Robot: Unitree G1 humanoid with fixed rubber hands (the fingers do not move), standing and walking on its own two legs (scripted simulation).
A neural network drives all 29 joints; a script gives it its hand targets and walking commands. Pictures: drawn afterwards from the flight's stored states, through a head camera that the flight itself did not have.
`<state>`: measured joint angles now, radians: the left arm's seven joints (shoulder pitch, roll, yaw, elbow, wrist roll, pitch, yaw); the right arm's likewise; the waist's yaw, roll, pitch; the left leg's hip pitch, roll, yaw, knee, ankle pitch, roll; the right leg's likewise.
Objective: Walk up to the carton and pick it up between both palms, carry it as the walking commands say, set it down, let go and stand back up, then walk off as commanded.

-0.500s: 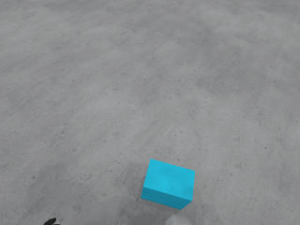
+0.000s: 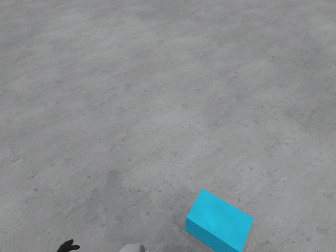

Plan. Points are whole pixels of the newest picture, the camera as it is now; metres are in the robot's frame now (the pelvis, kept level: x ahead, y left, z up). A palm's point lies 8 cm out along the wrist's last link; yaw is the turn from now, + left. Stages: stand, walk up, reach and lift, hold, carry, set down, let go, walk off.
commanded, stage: walk off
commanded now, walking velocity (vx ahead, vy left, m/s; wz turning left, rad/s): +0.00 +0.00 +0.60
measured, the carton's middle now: (215, 224) +0.33 -0.22 -0.65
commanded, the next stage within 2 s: none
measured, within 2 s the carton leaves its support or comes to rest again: neither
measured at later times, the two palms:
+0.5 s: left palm out of the picture +0.04 +0.33 -0.12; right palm (255, 243) +0.16 -0.21 -0.10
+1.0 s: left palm out of the picture -0.06 +0.28 -0.10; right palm (223, 203) +0.27 -0.15 -0.12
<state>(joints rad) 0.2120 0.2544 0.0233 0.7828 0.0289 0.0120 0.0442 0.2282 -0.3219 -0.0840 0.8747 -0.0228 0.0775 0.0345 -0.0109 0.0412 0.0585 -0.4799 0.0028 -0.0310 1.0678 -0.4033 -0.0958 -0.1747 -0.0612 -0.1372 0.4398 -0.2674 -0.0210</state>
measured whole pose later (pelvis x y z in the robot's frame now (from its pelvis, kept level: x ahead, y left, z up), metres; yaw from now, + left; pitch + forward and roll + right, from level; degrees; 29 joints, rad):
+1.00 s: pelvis +0.02 +0.00 +0.00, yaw +36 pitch +0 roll +2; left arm 0.22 0.26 0.04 0.73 0.03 0.01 0.02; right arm 0.18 -0.30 -0.07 0.76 -0.01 0.08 0.05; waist 0.01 0.01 0.08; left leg -0.40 0.03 0.03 0.87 -0.45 -0.10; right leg -0.21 -0.12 -0.22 0.50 -0.29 -0.01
